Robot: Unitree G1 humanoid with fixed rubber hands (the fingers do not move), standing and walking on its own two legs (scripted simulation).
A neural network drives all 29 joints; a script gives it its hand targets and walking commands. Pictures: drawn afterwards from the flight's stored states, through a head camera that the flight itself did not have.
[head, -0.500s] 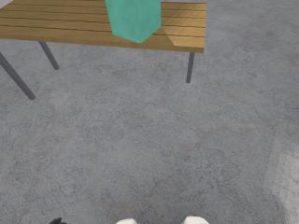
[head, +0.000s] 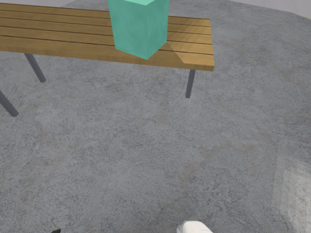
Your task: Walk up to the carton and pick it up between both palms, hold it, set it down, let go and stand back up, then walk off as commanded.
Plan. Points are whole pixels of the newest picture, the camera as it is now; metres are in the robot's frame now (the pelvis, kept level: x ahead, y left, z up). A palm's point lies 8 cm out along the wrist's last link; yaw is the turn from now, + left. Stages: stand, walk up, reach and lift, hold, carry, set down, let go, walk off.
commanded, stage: walk up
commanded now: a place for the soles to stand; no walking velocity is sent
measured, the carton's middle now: (140, 22) +1.04 +0.10 +0.05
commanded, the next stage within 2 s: none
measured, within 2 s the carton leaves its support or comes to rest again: neither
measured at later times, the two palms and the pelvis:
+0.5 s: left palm (24, 224) +0.17 +0.38 -0.12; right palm out of the picture +0.12 -0.24 -0.14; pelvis +0.08 +0.07 -0.03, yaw -2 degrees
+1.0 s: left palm (34, 178) +0.29 +0.40 -0.10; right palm out of the picture +0.11 -0.20 -0.10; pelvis +0.16 +0.11 +0.01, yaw -13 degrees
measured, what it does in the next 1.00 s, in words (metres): walks ahead: right foot, then left foot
